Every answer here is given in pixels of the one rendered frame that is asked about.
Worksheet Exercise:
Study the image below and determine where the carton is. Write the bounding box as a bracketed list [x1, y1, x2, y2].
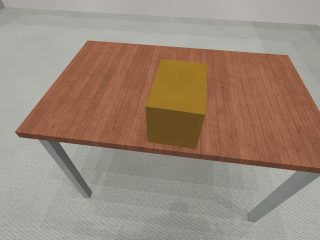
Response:
[145, 59, 208, 150]

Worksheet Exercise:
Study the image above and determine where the table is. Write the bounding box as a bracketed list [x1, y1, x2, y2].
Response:
[15, 40, 320, 222]

